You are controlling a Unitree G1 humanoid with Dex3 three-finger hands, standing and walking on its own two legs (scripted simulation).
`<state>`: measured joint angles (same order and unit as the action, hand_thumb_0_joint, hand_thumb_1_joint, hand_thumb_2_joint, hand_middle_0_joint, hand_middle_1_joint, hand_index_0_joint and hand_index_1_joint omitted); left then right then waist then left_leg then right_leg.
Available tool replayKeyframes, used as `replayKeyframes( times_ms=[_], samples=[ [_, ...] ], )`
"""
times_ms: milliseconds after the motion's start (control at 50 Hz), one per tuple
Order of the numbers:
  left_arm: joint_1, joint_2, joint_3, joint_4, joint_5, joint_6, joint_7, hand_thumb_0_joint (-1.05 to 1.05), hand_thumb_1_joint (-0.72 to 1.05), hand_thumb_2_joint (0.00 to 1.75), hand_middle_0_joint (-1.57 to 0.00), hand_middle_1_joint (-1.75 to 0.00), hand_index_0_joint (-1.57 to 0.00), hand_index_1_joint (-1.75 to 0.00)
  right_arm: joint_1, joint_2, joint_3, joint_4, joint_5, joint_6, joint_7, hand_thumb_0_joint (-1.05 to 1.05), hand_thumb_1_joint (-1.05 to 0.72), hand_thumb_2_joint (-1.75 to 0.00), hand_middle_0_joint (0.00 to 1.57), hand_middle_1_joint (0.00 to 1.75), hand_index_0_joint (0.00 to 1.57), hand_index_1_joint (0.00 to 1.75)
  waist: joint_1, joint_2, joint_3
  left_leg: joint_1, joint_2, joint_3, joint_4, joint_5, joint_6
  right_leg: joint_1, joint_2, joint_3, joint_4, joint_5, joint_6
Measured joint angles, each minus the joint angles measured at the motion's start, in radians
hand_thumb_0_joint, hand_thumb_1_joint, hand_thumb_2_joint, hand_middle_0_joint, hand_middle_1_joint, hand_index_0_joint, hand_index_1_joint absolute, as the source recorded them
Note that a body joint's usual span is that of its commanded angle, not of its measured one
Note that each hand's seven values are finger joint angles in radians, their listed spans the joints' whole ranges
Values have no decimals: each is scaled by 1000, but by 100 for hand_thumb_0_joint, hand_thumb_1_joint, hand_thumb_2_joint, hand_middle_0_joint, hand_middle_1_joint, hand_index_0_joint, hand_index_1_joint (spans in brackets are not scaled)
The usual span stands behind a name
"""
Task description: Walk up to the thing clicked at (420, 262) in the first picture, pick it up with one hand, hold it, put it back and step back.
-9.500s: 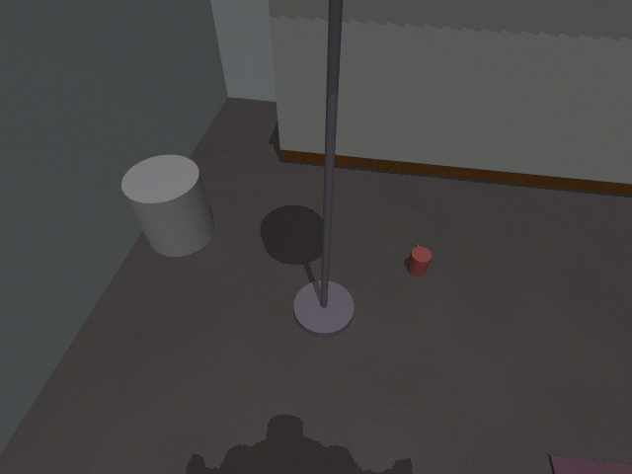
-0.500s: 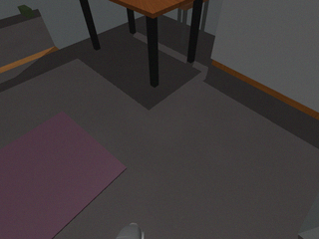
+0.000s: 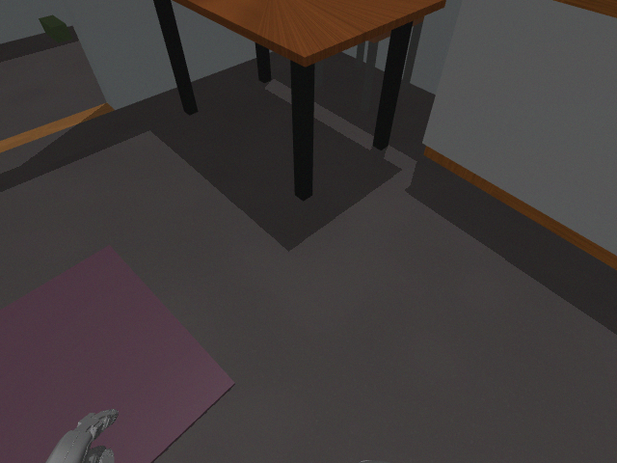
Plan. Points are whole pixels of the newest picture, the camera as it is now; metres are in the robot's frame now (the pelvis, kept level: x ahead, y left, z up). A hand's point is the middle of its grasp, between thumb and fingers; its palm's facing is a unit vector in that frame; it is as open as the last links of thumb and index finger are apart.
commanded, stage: walk up
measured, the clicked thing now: out of the picture -0.78 +1.03 -0.72
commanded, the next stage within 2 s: none
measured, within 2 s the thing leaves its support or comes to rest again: neither
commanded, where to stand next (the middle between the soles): +0.29 +0.02 m, yaw +127 degrees
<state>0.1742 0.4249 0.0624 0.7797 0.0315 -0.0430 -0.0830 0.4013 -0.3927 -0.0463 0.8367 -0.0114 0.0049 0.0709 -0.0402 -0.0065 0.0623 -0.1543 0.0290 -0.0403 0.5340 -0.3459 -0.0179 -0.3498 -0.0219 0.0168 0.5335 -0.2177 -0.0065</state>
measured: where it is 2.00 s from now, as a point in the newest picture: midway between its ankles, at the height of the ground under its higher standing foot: (311, 454)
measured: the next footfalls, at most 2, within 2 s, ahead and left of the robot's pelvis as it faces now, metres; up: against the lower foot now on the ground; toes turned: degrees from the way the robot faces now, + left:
left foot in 0.42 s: +0.27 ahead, +0.14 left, +0.00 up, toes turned +23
right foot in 0.76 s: +0.46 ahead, -0.10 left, +0.00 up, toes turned +36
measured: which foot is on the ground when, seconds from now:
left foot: down 0.00-0.00, up 0.02-0.40, down 0.42-0.78, up 0.80-1.00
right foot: down 0.00-0.42, up 0.44-0.74, down 0.76-1.00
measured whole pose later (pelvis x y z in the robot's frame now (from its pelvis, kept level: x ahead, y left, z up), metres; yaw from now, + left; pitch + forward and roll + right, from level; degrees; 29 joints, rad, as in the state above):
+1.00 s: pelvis +0.30 -0.09 -0.01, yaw +50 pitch -1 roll +2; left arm 0.11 0.39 0.06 0.74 0.03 0.00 0.00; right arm 0.19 -0.45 -0.08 0.69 -0.03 0.08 0.08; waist 0.00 0.04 0.17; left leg -0.48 0.03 -0.02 1.03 -0.42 -0.01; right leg -0.38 -0.17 -0.18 0.70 -0.28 -0.01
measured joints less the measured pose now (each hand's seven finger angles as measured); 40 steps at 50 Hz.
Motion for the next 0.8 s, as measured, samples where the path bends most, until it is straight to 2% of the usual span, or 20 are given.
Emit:
replayKeyframes(
  times_ms=[20,60,100,140,220,280,360,400,420,440,480,520,560,660,720,760,780,800],
  samples=[
    [-7,-4,2,-13,5,-10,5,0,90,90,-20,-30,-20,-30,4,-3,2,10,-1,7,-5,1,-90,-89,21,30,21,30,8,9,-4,-23,3,-18,76,-52,20,8,4,-15,3,55,-3],
    [-16,-20,-6,-26,12,-18,16,0,90,90,-20,-30,-20,-30,-15,-3,4,43,-6,25,-18,1,-90,-89,21,30,21,30,23,20,-10,-105,-11,-22,284,-106,42,24,-3,-51,32,22,-6],
    [-8,-37,-19,-25,8,-18,19,0,90,90,-20,-30,-20,-30,-41,-11,8,62,-7,27,-15,1,-90,-89,21,30,21,30,41,24,-16,-180,-20,11,418,-73,48,74,-17,-75,-11,8,-12],
    [13,-47,-28,-17,2,-14,19,0,90,90,-20,-30,-20,-30,-63,-25,8,58,-2,15,-3,1,-90,-89,21,30,21,30,52,31,-20,-235,-7,40,450,-11,44,134,-22,-99,-78,15,-14],
    [51,-39,-24,3,-2,-2,17,0,90,90,-20,-30,-20,-30,-103,-44,-1,26,0,3,19,1,-90,-89,21,30,21,30,63,31,-16,-311,36,72,379,99,19,226,-18,-157,-156,2,-18],
    [71,-23,-8,9,3,9,17,0,90,90,-20,-30,-20,-30,-130,-53,-7,7,-1,4,26,1,-91,-89,20,30,20,30,78,20,0,-343,60,91,290,144,12,271,-12,-204,-162,-37,-19],
    [96,10,12,7,11,31,11,0,90,90,-20,-30,-20,-30,-154,-54,-9,-18,2,2,27,1,-91,-89,20,30,20,30,102,-10,20,-327,68,123,161,159,26,306,-13,-259,-97,-135,-9],
    [111,27,17,5,10,47,9,0,90,90,-20,-30,-20,-30,-155,-56,-10,-39,5,-7,17,1,-90,-89,20,30,20,30,110,-32,23,-284,48,143,93,147,46,298,-35,-278,2,-221,1],
    [120,33,17,5,6,54,10,1,90,90,-20,-30,-20,-30,-155,-60,-13,-52,5,-14,7,1,-90,-89,20,30,20,30,110,-46,26,-260,27,146,68,171,63,273,-59,-277,99,-272,1],
    [117,38,20,11,4,65,12,1,90,90,-20,-30,-20,-30,-163,-54,-17,-63,3,-19,-8,1,-90,-89,20,30,21,30,103,-71,41,-263,0,147,102,166,67,232,-84,-243,231,-292,0],
    [98,32,14,24,0,86,17,1,90,90,-20,-30,-20,-30,-166,-43,-14,-85,7,-22,-32,0,-90,-89,20,30,21,30,80,-87,60,-270,-31,122,153,125,70,121,-45,-128,476,-330,7],
    [82,26,-1,20,-1,90,15,1,90,90,-20,-29,-20,-29,-160,-26,-1,-92,15,-16,-47,0,-90,-89,20,30,21,30,70,-97,72,-235,-50,96,122,122,66,27,-21,-61,594,-323,9],
    [66,16,-11,7,-5,86,13,1,91,90,-20,-29,-20,-29,-142,-12,13,-101,14,-11,-56,0,-90,-89,21,30,21,30,63,-95,77,-200,-60,60,77,133,53,-45,-23,-30,586,-296,13],
    [17,-7,-13,-29,-22,85,22,1,90,90,-20,-30,-20,-30,-118,8,24,-120,1,6,-62,1,-90,-89,21,30,21,30,41,-58,88,-178,-70,-58,55,129,13,-139,-37,33,421,-214,21],
    [-13,-16,-13,-43,-35,80,39,0,90,90,-20,-30,-20,-30,-127,11,16,-139,-7,28,-59,1,-90,-89,21,30,21,30,34,-25,88,-208,-79,-134,101,102,-14,-133,-30,37,318,-148,5],
    [-18,-16,-13,-50,-39,70,51,0,90,90,-20,-30,-20,-30,-140,7,9,-156,-6,44,-56,1,-90,-89,21,30,21,30,36,-9,76,-241,-93,-176,159,69,-33,-80,-25,26,175,-51,-13],
    [-19,-19,-11,-50,-33,62,59,0,90,90,-20,-30,-20,-30,-154,2,5,-161,-2,50,-56,1,-90,-89,21,30,21,30,43,3,73,-266,-96,-184,205,50,-21,-78,-24,16,166,-34,7],
    [-26,-27,-12,-47,-25,61,67,0,90,90,-20,-30,-20,-30,-174,-4,-3,-162,1,55,-60,1,-90,-89,21,30,21,30,40,24,79,-294,-94,-183,268,-12,-12,-85,-25,-8,193,-50,19]
  ],
)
